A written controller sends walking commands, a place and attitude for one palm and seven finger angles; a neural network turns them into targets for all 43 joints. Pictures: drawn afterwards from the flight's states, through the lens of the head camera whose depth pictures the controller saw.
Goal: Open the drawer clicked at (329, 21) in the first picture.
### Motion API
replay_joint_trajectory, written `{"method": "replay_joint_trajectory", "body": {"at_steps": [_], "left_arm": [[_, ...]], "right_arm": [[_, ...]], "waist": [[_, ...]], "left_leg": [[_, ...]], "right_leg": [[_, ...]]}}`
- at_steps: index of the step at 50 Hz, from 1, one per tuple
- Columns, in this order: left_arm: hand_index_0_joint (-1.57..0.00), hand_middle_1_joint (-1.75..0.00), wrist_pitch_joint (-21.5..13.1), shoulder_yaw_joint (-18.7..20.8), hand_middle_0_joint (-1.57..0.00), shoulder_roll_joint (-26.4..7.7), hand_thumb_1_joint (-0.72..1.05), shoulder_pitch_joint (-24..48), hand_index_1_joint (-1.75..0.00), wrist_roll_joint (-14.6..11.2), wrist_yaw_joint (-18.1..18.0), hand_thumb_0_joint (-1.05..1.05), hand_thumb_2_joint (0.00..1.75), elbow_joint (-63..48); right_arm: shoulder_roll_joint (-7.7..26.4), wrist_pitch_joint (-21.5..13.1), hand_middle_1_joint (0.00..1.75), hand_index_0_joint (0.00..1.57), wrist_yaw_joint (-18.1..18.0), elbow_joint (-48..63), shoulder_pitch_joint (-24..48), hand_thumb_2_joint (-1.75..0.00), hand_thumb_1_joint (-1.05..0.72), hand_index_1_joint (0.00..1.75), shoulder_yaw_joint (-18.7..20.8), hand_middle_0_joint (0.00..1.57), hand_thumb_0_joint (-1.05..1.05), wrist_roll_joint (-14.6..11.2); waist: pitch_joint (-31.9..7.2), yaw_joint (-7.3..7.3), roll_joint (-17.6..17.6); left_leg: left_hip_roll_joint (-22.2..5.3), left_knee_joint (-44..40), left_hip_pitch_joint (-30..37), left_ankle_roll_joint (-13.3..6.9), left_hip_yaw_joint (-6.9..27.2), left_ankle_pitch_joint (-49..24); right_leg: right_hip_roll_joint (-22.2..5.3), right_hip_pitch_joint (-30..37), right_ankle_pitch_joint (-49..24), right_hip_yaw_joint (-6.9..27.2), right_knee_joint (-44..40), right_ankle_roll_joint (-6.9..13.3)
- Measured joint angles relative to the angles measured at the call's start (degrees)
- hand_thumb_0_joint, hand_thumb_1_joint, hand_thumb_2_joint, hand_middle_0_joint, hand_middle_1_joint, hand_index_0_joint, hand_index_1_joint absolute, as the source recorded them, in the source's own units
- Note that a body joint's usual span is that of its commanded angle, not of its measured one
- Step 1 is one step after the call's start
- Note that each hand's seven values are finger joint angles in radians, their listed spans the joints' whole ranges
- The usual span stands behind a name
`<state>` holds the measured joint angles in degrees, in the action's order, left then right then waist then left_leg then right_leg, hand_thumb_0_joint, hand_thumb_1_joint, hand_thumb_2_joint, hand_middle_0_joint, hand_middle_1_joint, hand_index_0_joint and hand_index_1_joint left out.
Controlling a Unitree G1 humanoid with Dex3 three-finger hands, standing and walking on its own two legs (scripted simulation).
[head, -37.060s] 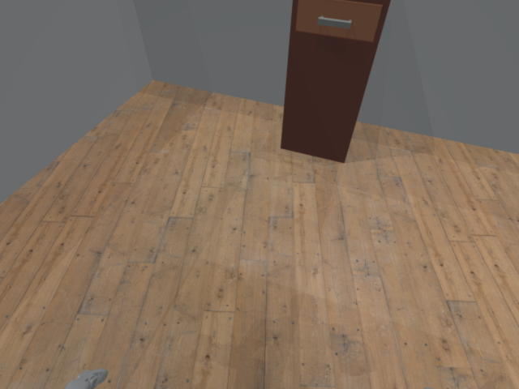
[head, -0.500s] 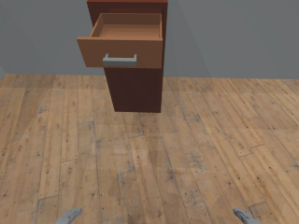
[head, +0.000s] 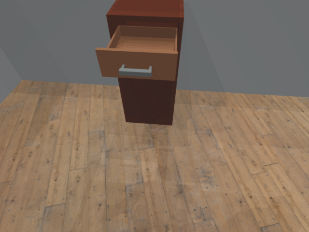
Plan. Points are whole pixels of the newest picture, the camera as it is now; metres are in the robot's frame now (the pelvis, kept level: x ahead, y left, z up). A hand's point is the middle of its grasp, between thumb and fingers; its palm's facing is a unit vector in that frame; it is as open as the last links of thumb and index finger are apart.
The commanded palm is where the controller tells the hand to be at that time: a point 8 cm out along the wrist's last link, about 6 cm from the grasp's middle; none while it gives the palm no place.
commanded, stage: let the arm hang, fingers relaxed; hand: left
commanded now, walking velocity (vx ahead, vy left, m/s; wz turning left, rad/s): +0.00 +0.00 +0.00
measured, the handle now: (136, 69) +0.74 +0.13 -0.01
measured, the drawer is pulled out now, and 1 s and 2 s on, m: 0.29 0.29 0.29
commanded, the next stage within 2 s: look to check the result in 0.34 s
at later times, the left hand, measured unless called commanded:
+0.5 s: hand out of the picture +0.12 +0.23 -0.16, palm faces -0.06 -0.95 -0.30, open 7.4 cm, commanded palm none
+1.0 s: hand out of the picture +0.11 +0.25 -0.15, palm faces -0.04 -0.94 -0.34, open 7.4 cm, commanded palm none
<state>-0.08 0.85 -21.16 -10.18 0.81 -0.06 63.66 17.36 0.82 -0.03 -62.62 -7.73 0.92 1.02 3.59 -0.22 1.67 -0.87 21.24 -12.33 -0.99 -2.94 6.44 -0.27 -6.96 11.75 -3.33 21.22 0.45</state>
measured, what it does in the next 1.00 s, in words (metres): stands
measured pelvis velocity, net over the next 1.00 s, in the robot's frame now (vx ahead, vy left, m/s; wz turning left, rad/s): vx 0.04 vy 0.00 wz -0.01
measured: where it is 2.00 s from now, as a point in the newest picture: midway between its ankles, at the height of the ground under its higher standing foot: outside the picture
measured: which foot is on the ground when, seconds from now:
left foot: down 0.00-1.00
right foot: down 0.00-1.00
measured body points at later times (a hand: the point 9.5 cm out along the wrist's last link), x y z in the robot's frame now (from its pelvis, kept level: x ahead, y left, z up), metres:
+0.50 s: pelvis +0.03 +0.00 +0.00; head +0.05 +0.01 +0.45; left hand +0.12 +0.28 -0.14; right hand +0.09 -0.30 -0.13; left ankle +0.06 +0.11 -0.74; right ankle +0.00 -0.12 -0.74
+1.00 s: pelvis +0.04 +0.00 +0.01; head +0.06 +0.00 +0.45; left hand +0.12 +0.30 -0.13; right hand +0.12 -0.29 -0.13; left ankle +0.06 +0.11 -0.74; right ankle +0.00 -0.12 -0.74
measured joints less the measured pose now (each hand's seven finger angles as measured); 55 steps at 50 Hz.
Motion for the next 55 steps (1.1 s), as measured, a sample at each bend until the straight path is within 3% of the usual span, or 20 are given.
{"method": "replay_joint_trajectory", "body": {"at_steps": [21,55], "left_arm": [[-0.21,-0.3,-1.19,-1.14,-0.2,2.77,0.9,4.72,-0.3,-0.13,0.04,0.01,0.89,-0.33],[-0.21,-0.3,-1.05,-0.59,-0.2,1.67,0.9,3.78,-0.3,-0.18,-0.31,0.01,0.89,0.6]], "right_arm": [[1.52,-1.27,0.3,0.2,-0.24,-1.79,2.06,-0.9,-0.9,0.3,-0.32,0.2,0.01,-0.2],[1.28,-1.14,0.3,0.2,-0.44,-1.43,3.42,-0.9,-0.9,0.3,-0.47,0.2,0.01,-0.35]], "waist": [[0.37,1.22,-2.02],[0.5,0.5,-1.87]], "left_leg": [[0.26,-3.32,3.14,0.12,-0.85,0.35],[0.25,-4.22,4.86,0.38,-0.95,1.38]], "right_leg": [[-0.15,3.02,-0.18,0.87,-3.74,-0.3],[-0.07,5.16,0.27,1.03,-5.66,-0.22]]}}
